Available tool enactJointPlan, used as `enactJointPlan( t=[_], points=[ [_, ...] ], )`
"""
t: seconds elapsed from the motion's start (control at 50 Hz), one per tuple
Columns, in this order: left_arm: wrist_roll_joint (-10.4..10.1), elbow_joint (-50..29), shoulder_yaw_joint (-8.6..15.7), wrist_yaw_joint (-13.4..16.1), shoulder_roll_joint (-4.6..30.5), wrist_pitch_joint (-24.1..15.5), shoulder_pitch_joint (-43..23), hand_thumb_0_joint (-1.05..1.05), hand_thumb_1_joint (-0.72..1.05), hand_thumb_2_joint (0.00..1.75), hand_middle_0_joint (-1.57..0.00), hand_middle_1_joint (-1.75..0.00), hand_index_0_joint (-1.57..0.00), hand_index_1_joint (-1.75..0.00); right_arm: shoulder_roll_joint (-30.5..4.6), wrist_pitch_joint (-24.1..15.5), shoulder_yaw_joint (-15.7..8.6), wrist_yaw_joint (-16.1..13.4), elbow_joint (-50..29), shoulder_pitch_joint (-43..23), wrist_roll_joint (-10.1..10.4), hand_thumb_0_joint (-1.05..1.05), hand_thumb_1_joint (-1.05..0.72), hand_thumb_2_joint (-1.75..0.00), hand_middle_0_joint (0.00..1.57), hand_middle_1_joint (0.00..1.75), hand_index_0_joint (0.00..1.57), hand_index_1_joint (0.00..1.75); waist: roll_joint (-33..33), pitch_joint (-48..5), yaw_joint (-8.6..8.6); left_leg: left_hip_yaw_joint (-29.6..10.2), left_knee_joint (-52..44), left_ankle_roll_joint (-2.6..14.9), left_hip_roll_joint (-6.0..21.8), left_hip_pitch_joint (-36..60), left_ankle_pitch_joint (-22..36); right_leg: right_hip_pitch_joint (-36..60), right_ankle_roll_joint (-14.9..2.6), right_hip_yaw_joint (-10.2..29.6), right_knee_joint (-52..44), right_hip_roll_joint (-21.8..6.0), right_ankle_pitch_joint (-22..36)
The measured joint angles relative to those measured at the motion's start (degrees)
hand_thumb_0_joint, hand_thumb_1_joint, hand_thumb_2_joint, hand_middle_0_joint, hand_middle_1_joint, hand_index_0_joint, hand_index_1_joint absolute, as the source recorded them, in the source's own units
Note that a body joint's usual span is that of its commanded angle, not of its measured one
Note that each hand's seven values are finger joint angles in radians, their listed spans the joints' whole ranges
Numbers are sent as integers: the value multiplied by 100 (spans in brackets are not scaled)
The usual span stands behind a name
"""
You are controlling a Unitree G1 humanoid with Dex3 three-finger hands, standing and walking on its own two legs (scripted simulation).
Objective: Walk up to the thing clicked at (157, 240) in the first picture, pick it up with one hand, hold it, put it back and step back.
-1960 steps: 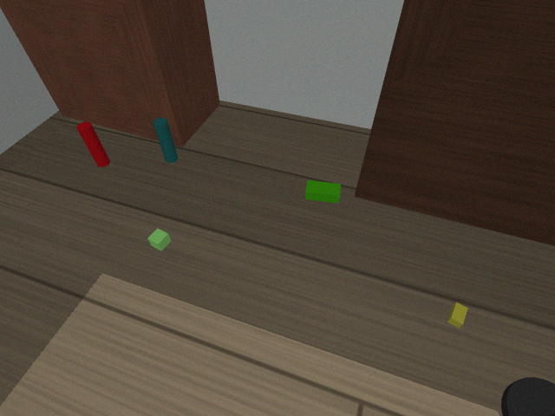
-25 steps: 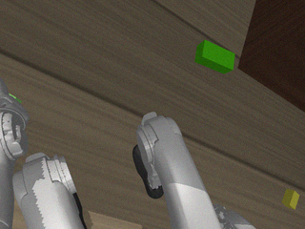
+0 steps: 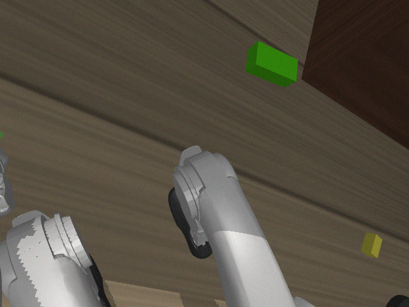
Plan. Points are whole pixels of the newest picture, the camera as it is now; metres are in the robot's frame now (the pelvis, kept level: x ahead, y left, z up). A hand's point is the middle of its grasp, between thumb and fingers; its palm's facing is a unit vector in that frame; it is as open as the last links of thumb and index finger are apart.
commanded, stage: rest palm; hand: left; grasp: from above
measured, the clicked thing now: out of the picture +0.48 +0.26 -0.29
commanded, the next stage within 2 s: close in 0.68 s
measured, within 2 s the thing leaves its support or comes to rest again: neither
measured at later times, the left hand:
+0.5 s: hand out of the picture +0.48 +0.25 -0.25, palm faces -0.28 -0.30 -0.91, open 13.2 cm
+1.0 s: hand out of the picture +0.49 +0.26 -0.25, palm faces -0.30 -0.29 -0.91, open 11.7 cm
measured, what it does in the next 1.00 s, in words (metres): stands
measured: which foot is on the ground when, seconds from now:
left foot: down 0.00-1.00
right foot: down 0.00-1.00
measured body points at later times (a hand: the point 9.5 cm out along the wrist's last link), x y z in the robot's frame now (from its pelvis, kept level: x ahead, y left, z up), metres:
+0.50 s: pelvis +0.00 +0.01 +0.00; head +0.30 +0.10 +0.32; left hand +0.49 +0.27 -0.20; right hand -0.04 -0.24 -0.03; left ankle +0.06 +0.13 -0.28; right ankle +0.13 -0.14 -0.28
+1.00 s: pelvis +0.00 +0.01 +0.01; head +0.30 +0.10 +0.32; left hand +0.50 +0.27 -0.20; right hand -0.03 -0.23 -0.03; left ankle +0.06 +0.13 -0.28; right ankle +0.13 -0.14 -0.28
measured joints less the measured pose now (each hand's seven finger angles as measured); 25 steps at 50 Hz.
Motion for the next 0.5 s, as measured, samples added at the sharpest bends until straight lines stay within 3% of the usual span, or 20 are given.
enactJointPlan(
  t=[0.22, 0.32, 0.5],
  points=[
    [187, 433, 122, 446, 367, 14, -330, 0, -42, 90, -26, -80, -22, -82, -226, -140, 110, 40, -237, -85, 1, 0, -89, -89, 20, 30, 19, 30, -126, 95, -270, -113, 38, 66, -7, 54, -9, 173, 16, -119, -103, 3, 9],
    [26, 435, 99, 517, 476, 163, -393, 0, -40, 88, -27, -79, -23, -82, -341, -173, 150, 106, -315, -50, -8, 0, -89, -89, 20, 30, 19, 30, -198, 232, -305, -144, 57, 79, -17, 66, -13, 222, 14, -153, -121, -5, 4],
    [-272, 116, 6, 349, 541, 226, -317, 0, -36, 84, -29, -78, -26, -80, -384, -183, 321, 152, -383, -76, -13, 0, -89, -89, 20, 30, 19, 30, -302, 456, -259, -167, 47, 83, -14, 68, -23, 240, 71, -176, -153, -15, 13]
  ],
)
